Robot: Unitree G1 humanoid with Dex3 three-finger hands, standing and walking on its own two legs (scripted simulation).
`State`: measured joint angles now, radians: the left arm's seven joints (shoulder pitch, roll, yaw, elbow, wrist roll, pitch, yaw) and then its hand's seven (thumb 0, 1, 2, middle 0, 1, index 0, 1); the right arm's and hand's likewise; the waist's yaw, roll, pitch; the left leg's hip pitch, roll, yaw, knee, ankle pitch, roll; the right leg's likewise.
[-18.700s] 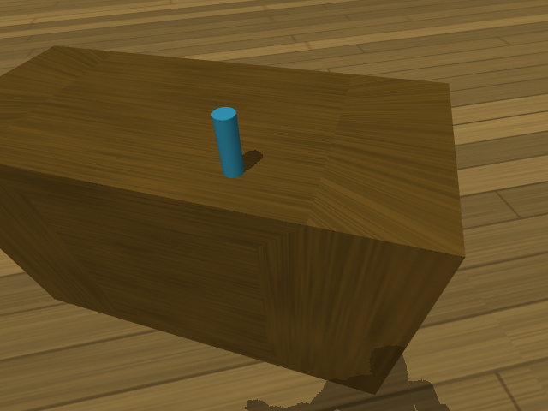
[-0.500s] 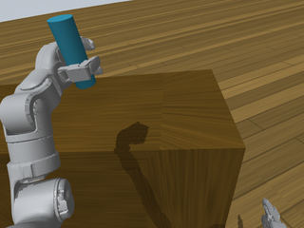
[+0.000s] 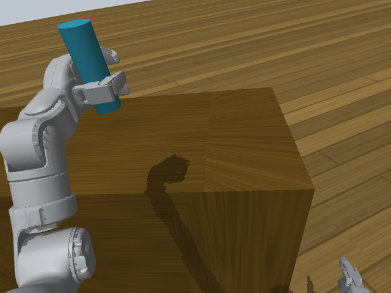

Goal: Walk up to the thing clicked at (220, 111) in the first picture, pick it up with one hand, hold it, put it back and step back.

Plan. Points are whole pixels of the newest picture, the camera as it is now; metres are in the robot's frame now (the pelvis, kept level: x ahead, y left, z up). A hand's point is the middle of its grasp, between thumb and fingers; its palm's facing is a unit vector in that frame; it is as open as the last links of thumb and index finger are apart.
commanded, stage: crouch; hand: left
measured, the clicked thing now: (93, 70) +0.35 +0.18 +0.37
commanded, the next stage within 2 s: lower in 1.36 s
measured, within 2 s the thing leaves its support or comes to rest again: neither
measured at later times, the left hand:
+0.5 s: hand (128, 109) +0.43 +0.18 +0.26, palm faces +0.16 -0.99 +0.02, open 5.7 cm
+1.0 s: hand (131, 115) +0.46 +0.19 +0.22, palm faces +0.15 -0.99 +0.01, open 5.7 cm
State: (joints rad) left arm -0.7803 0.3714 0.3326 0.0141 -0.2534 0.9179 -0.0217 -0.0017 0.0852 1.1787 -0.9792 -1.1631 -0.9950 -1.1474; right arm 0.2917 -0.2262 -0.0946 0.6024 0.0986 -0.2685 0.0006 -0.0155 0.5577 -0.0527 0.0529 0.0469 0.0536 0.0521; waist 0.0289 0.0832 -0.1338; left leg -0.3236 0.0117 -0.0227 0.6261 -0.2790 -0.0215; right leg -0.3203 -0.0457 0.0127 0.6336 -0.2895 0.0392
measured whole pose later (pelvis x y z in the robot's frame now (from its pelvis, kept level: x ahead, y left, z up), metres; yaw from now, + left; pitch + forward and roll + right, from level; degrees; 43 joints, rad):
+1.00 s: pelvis +0.02 +0.00 +0.00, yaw -1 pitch +4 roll +0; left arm -0.76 0.38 0.32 0.59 -0.15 0.29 -0.05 0.00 0.10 1.17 -0.98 -1.16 -0.99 -1.14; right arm 0.27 -0.22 -0.07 0.64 0.04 -0.30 -0.05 -0.01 0.56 -0.05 0.06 0.05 0.06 0.05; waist -0.03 0.04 -0.09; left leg -0.38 0.03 -0.01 0.61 -0.30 -0.02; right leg -0.37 -0.03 0.02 0.59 -0.29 0.04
